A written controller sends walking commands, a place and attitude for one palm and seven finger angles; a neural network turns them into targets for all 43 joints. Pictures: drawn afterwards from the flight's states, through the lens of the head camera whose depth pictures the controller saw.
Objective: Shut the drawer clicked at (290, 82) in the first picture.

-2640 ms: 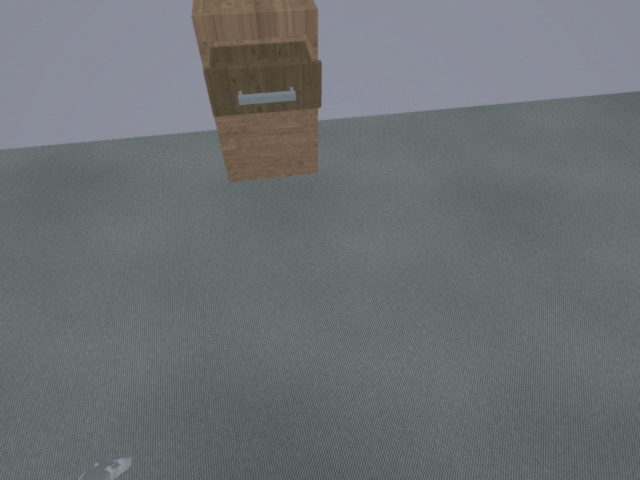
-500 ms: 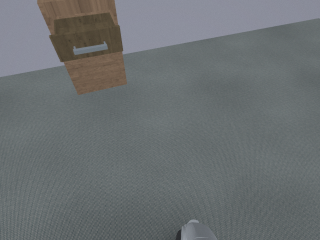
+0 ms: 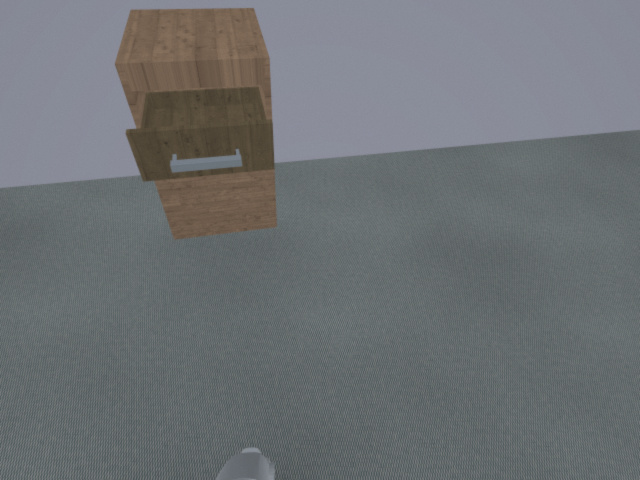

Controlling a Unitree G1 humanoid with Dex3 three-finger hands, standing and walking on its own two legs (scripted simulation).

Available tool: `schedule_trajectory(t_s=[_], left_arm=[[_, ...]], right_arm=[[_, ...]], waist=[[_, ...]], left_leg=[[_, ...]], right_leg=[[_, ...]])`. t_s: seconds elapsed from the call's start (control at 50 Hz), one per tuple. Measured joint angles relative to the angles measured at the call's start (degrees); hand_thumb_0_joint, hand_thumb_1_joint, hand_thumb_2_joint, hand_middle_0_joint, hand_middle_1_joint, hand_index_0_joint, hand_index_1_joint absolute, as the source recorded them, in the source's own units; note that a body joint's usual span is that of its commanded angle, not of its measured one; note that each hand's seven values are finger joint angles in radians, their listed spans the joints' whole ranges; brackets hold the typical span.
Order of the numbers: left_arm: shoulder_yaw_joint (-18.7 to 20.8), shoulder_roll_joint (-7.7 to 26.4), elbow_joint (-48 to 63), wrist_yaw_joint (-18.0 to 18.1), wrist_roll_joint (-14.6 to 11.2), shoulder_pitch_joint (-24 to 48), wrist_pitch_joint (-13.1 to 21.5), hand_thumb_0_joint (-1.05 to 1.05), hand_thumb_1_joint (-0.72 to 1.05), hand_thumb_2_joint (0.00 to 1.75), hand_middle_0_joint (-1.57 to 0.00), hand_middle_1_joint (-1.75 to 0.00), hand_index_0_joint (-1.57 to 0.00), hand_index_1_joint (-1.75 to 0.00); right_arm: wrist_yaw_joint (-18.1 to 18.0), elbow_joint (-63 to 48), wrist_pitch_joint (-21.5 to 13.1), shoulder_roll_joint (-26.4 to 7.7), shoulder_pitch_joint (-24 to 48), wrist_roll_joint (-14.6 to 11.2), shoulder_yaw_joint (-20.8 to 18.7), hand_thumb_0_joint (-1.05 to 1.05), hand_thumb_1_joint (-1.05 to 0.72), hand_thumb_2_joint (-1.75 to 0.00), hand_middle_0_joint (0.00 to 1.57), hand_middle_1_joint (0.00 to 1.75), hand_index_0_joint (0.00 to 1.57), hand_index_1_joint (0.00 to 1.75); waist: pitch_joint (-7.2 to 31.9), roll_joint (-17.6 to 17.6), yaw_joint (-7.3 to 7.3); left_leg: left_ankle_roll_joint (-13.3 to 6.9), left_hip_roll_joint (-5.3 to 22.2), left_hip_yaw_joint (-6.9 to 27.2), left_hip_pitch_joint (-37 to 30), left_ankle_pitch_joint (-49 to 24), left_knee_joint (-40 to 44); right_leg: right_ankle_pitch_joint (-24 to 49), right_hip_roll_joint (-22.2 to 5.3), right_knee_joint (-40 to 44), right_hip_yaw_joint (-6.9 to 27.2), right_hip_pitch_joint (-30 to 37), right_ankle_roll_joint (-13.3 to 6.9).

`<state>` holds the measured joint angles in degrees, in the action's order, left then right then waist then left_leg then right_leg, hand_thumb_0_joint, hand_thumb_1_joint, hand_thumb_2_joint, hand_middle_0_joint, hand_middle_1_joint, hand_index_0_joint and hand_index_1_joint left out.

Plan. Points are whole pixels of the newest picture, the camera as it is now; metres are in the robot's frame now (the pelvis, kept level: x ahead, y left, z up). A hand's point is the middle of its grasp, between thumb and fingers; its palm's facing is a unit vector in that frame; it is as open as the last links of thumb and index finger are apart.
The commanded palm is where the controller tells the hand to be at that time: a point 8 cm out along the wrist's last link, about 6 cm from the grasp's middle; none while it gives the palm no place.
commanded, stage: walk to a spot facing it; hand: left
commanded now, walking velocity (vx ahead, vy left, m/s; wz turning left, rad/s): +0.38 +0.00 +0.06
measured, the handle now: (206, 159) +0.93 +0.39 -0.20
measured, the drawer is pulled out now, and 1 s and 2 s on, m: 0.22 0.22 0.22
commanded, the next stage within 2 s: turn to face it in 0.54 s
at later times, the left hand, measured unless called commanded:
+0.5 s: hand (195, 394) +0.27 +0.22 -0.17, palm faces -0.01 -0.99 -0.16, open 7.4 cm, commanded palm none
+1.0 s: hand (270, 303) +0.44 +0.13 -0.15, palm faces -0.01 -0.98 -0.21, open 7.1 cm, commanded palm none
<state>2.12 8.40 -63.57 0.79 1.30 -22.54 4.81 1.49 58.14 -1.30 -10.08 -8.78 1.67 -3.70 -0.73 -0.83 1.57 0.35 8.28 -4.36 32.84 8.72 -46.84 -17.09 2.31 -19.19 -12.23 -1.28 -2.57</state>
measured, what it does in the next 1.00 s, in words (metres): walks ahead: left foot, then right foot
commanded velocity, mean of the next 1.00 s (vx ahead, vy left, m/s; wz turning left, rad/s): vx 0.19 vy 0.00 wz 0.04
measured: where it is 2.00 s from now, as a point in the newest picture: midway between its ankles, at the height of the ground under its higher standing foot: (319, 470)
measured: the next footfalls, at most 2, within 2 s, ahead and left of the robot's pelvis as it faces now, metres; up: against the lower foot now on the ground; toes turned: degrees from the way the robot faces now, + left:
left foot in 0.12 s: +0.19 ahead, +0.13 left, +0.00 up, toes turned +10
right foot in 0.70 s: +0.41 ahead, -0.11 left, +0.00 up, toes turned -18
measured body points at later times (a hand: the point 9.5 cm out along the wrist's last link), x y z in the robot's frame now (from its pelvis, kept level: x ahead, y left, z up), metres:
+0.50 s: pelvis +0.20 +0.05 +0.01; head +0.20 +0.06 +0.46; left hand +0.27 +0.27 -0.15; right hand +0.15 -0.18 -0.14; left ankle +0.15 +0.12 -0.74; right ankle +0.29 -0.11 -0.67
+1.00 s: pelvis +0.32 -0.04 +0.00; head +0.32 -0.05 +0.45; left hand +0.44 +0.18 -0.13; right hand +0.31 -0.26 -0.16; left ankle +0.34 +0.10 -0.66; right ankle +0.37 -0.10 -0.74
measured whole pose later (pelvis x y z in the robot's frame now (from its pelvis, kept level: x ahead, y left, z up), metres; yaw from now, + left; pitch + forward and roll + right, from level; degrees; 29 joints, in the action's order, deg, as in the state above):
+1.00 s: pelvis +0.32 -0.04 +0.00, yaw -2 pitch -2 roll +0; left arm 2.8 8.5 -56.9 1.8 0.5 -7.8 1.6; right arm -0.6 61.0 2.0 -8.5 -16.4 1.5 -3.5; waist -1.4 -1.5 -2.7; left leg 2.8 6.1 -2.8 30.0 18.6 -65.5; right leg -10.6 -1.2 -25.4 -16.8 -13.6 -6.1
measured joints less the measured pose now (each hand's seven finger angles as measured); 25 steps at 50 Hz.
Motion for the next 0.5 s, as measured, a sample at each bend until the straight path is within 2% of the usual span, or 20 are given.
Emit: schedule_trajectory(t_s=[0.06,0.1,0.12,0.14,0.18,0.2,0.24,0.3,0.38,0.5], left_arm=[[-0.04,-0.14,-0.94,-0.04,0.11,-2.21,-0.28,0.0,0.92,0.9,-0.2,-0.3,-0.2,-0.3],[0.02,-0.19,-1.65,-0.09,0.1,-3.86,-0.57,0.0,0.91,0.9,-0.2,-0.3,-0.2,-0.3],[0.08,-0.34,-2.11,-0.17,-0.03,-4.55,-0.84,0.0,0.91,0.9,-0.2,-0.3,-0.2,-0.3],[0.1,-0.41,-2.64,-0.37,-0.3,-4.42,-1.39,0.0,0.91,0.9,-0.2,-0.3,-0.2,-0.3],[0.15,-0.3,-3.21,-0.7,-0.47,-3.52,-2.36,0.0,0.91,0.9,-0.2,-0.3,-0.2,-0.3],[0.35,-0.13,-3.28,-0.79,-0.48,-2.86,-2.67,0.0,0.91,0.9,-0.2,-0.3,-0.2,-0.3],[0.96,0.31,-2.83,-0.95,-0.25,-1.16,-2.98,0.0,0.91,0.9,-0.2,-0.3,-0.2,-0.3],[1.62,0.94,-1.05,-0.95,0.17,1.87,-3.43,0.0,0.91,0.9,-0.2,-0.3,-0.2,-0.3],[2.13,1.64,1.49,-1.05,0.45,5.89,-4.14,0.0,0.91,0.9,-0.2,-0.3,-0.2,-0.3],[2.1,1.66,3.3,-1.73,0.39,10.83,-5.16,0.0,0.91,0.9,-0.2,-0.3,-0.2,-0.3]], right_arm=[[0.35,-0.49,-0.14,0.3,1.46,0.01,0.41,0.0,-0.92,-0.9,0.2,0.29,0.2,0.29],[0.31,-0.94,-0.8,0.6,2.06,0.15,0.79,0.0,-0.92,-0.9,0.2,0.29,0.2,0.29],[0.15,-1.24,-1.5,0.73,2.29,0.39,0.92,0.0,-0.92,-0.9,0.2,0.29,0.2,0.29],[-0.12,-1.48,-2.24,1.01,2.51,0.56,0.95,0.0,-0.92,-0.9,0.2,0.29,0.2,0.29],[-0.75,-1.55,-3.05,1.67,1.92,0.23,1.26,0.0,-0.92,-0.9,0.2,0.3,0.2,0.29],[-1.07,-1.27,-3.16,2.05,1.11,0.07,1.35,0.0,-0.92,-0.9,0.2,0.3,0.2,0.29],[-2.3,-0.82,-3.75,2.51,-0.73,-0.75,0.32,-0.02,-0.94,-0.9,0.2,0.3,0.2,0.3],[-3.0,0.48,-4.3,1.3,-3.37,-0.67,-0.01,-0.03,-0.97,-0.9,0.21,0.3,0.21,0.3],[-2.91,3.0,-4.1,0.99,-7.7,-0.67,0.64,-0.03,-0.95,-0.9,0.2,0.3,0.2,0.29],[-2.72,5.72,-3.67,2.37,-13.4,-0.44,1.46,-0.01,-0.93,-0.9,0.2,0.3,0.2,0.29]], waist=[[-1.2,0.57,1.41],[-1.93,1.27,1.98],[-2.37,1.53,1.87],[-3.12,1.94,1.69],[-4.11,2.29,1.46],[-4.07,2.38,1.27],[-3.75,2.68,0.85],[-2.85,2.91,0.47],[-1.3,3.27,0.45],[-0.75,2.78,-1.02]], left_leg=[[-1.35,-1.28,-1.29,-3.41,2.23,5.65],[-2.58,-2.9,-2.62,-7.26,3.53,10.04],[-3.61,-3.59,-3.09,-8.74,2.15,11.42],[-4.33,-4.19,-3.67,-8.84,2.81,9.85],[-5.05,-4.98,-4.81,-10.81,5.56,8.99],[-5.14,-5.38,-5.27,-12.38,6.23,10.12],[-4.6,-6.24,-6.22,-16.0,5.78,14.09],[-5.01,-7.31,-7.38,-20.93,4.86,19.99],[-4.77,-8.27,-8.69,-26.11,4.67,25.58],[-3.36,-8.39,-10.59,-32.39,6.67,29.59]], right_leg=[[-2.88,-0.91,-0.63,-0.61,2.38,1.55],[-6.25,-2.47,-4.25,-0.57,2.65,2.79],[-8.45,-3.68,-9.39,-0.28,1.16,2.94],[-10.04,-4.76,-18.47,1.3,-2.11,2.65],[-10.74,-5.06,-37.68,5.77,-10.01,1.77],[-9.32,-5.24,-44.54,7.0,-13.74,1.55],[-4.97,-6.23,-51.36,8.51,-20.12,1.66],[0.39,-7.74,-51.58,9.75,-27.16,2.39],[6.17,-9.02,-47.59,10.6,-33.02,3.39],[10.6,-9.4,-36.36,9.21,-34.07,3.68]])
